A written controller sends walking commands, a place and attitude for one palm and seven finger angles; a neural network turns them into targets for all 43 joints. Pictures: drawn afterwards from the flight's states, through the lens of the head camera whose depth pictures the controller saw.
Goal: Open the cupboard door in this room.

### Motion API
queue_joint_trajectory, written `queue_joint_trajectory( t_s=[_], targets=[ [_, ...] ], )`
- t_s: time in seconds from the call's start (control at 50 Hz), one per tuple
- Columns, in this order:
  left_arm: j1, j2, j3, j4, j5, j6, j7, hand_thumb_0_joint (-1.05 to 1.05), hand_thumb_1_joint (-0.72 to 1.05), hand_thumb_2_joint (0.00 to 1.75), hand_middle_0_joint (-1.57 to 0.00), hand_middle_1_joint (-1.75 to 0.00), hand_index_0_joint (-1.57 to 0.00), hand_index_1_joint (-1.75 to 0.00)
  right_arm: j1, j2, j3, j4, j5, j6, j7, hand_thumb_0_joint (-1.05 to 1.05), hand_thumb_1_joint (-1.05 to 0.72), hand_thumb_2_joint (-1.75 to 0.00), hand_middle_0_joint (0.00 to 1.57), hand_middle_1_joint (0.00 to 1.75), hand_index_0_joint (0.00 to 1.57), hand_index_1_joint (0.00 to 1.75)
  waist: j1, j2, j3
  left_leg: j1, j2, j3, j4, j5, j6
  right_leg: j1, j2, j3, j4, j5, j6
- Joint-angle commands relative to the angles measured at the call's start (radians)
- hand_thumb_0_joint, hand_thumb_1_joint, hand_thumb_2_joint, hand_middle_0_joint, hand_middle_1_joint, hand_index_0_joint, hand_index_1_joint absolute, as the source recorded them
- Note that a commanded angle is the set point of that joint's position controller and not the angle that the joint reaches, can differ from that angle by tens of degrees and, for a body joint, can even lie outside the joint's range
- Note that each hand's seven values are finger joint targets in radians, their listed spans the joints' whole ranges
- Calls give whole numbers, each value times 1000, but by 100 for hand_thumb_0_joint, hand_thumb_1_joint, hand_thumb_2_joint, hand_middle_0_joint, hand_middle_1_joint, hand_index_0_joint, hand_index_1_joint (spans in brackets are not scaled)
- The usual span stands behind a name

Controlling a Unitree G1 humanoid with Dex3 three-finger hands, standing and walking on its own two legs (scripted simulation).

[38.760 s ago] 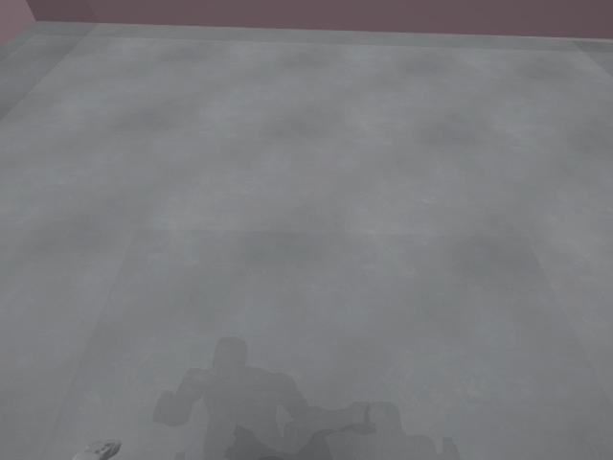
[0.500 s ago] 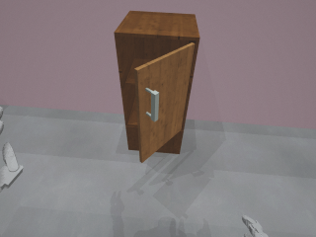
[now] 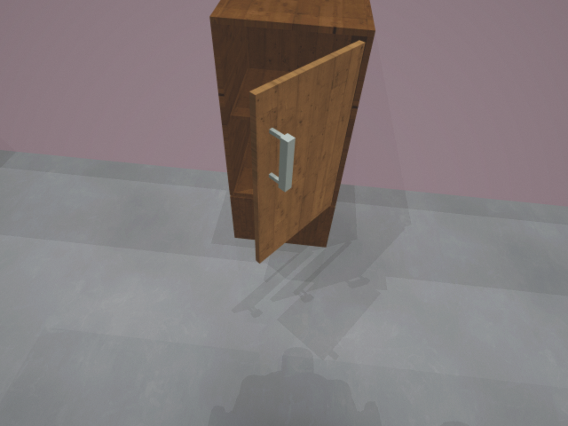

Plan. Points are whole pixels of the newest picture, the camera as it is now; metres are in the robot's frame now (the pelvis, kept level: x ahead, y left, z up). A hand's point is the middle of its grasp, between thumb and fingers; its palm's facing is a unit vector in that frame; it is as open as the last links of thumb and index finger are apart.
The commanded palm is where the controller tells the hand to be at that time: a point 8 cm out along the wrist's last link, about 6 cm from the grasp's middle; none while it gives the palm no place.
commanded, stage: let the arm hang, fingers relaxed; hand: left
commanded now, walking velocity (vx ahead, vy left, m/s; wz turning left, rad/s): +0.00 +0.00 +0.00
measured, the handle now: (279, 160) +0.67 +0.03 -0.04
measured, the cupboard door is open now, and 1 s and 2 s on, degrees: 52 52 52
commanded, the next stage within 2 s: look to check the result in 0.80 s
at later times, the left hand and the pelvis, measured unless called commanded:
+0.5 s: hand out of the picture -0.01 +0.20 -0.16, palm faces +0.03 -0.96 -0.27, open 7.4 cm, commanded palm none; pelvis +0.00 +0.00 +0.01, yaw +1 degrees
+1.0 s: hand out of the picture +0.04 +0.17 -0.16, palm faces +0.02 -0.97 -0.24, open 7.4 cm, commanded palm none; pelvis +0.02 -0.02 +0.01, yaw +1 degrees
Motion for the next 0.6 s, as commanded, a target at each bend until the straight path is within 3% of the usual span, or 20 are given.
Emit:
queue_joint_trajectory(
  t_s=[0.0, 0.12, 0.28, 0.58],
  targets=[
    [26, 182, 54, 42, -5, -55, 3, 0, 90, 90, -20, -30, -20, -30, 8, -102, -32, 5, 3, -10, -17, 0, -90, -90, 20, 30, 20, 30, 21, 189, -61, 54, 88, -130, -169, -71, 13, 0, -81, 115, -172, -31, -47],
    [62, 171, 46, 166, -9, -57, 3, 0, 90, 90, -20, -30, -20, -30, 81, -94, -40, 79, 11, -1, -26, 0, -90, -90, 20, 30, 20, 30, 16, 85, -19, 76, 96, -131, -175, -95, 19, -29, -84, 92, -215, -57, -54],
    [77, 166, 41, 215, -10, -54, 11, 0, 90, 90, -20, -30, -20, -30, 119, -81, -46, 124, 9, 4, -28, 0, -90, -90, 20, 30, 20, 30, 16, 14, 31, 73, 95, -128, -184, -106, 23, -59, -87, 84, -217, -99, -56],
    [2, 164, 50, 194, -7, -60, 17, 0, 90, 90, -20, -30, -20, -30, 73, -57, -43, 139, 4, -8, -23, 0, -90, -90, 20, 30, 20, 30, 21, 43, 41, 77, 95, -124, -200, 3, 14, -22, -92, 85, -205, -19, -45]
  ],
)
